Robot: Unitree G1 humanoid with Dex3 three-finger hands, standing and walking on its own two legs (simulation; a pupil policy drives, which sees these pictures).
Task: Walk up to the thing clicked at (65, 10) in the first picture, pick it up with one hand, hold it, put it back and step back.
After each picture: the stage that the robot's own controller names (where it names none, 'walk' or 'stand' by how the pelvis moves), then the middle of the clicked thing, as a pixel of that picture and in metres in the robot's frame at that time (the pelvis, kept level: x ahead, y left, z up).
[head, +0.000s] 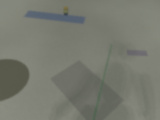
stand; (65, 11) +2.10 +0.23 -0.72
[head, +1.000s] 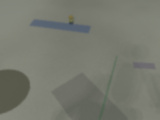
walk; (71, 19) +1.98 +0.30 -0.73
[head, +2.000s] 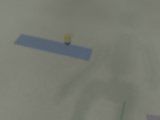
walk; (67, 39) +1.34 +0.24 -0.71
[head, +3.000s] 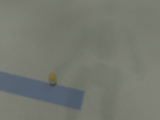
walk; (52, 79) +0.80 +0.22 -0.70
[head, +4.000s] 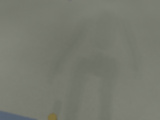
walk; out of the picture +0.45 +0.18 -0.71
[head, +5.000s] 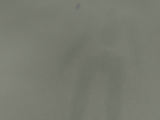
stand; out of the picture +0.30 +0.17 -0.72
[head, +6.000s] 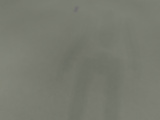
stand; out of the picture +0.30 +0.16 -0.73
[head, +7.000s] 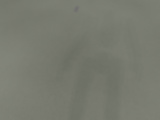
stand; out of the picture +0.30 +0.16 -0.73
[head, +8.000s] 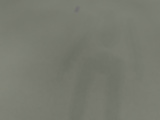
stand; out of the picture +0.29 +0.16 -0.73
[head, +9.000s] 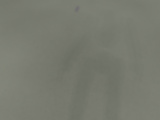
stand; out of the picture +0.29 +0.16 -0.73
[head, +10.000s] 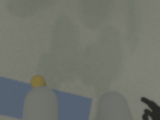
go down; (39, 83) +0.35 +0.19 -0.41
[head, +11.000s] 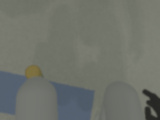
go down; (34, 75) +0.37 +0.22 -0.31
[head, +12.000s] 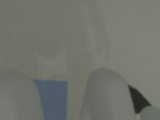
close in; out of the picture +0.34 +0.25 -0.22
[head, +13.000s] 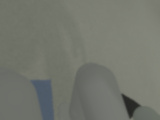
close; out of the picture +0.34 +0.25 -0.21
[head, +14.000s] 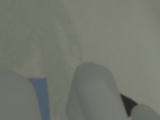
lift; out of the picture +0.34 +0.26 -0.22
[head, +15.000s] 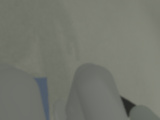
lift; out of the picture +0.32 +0.25 -0.22
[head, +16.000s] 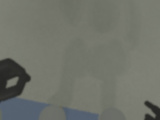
close; (52, 115) +0.28 +0.17 -0.49
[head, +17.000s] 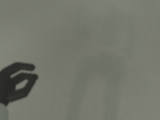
go down; out of the picture +0.25 +0.11 -0.70
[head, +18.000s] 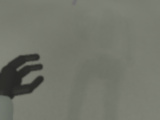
go down; out of the picture +0.23 +0.11 -0.70
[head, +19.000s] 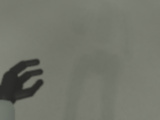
stand; out of the picture +0.23 +0.11 -0.69
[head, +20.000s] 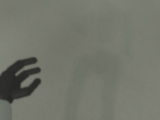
stand; out of the picture +0.22 +0.11 -0.69
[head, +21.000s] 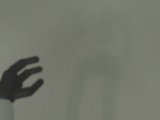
stand; out of the picture +0.22 +0.11 -0.70
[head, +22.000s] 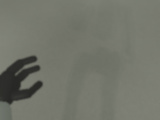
stand; out of the picture +0.22 +0.11 -0.68
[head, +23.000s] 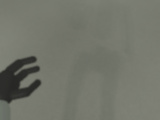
stand; out of the picture +0.22 +0.11 -0.68
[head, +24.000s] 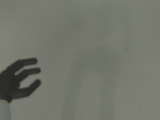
stand; out of the picture +0.22 +0.11 -0.68
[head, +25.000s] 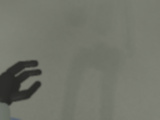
stand; out of the picture +0.23 +0.11 -0.66
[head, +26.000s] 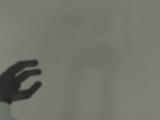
stand; out of the picture +0.23 +0.11 -0.66
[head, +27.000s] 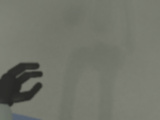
stand; out of the picture +0.24 +0.11 -0.64
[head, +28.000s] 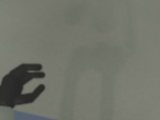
stand; out of the picture +0.25 +0.12 -0.62
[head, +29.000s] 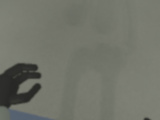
close; out of the picture +0.26 +0.11 -0.62
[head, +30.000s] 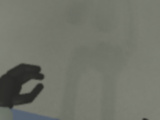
hold; out of the picture +0.26 +0.12 -0.61
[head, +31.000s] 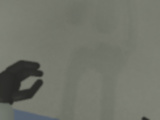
close; out of the picture +0.27 +0.12 -0.62
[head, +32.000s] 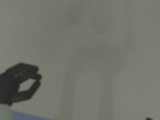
close; out of the picture +0.27 +0.12 -0.62
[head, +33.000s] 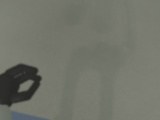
close; out of the picture +0.27 +0.12 -0.62
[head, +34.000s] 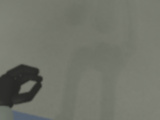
close; out of the picture +0.27 +0.12 -0.62
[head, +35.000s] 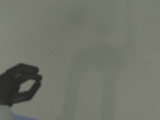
hold; out of the picture +0.27 +0.12 -0.64
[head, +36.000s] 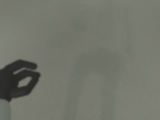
hold; out of the picture +0.27 +0.13 -0.68
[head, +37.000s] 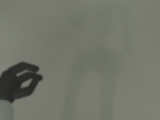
hold; out of the picture +0.27 +0.13 -0.68
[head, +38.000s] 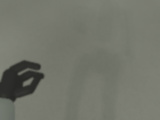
close; out of the picture +0.27 +0.13 -0.69
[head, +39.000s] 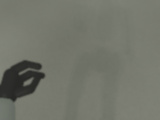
close; out of the picture +0.28 +0.13 -0.69
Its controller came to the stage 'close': yes
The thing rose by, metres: 0.26
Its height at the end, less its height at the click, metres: -0.02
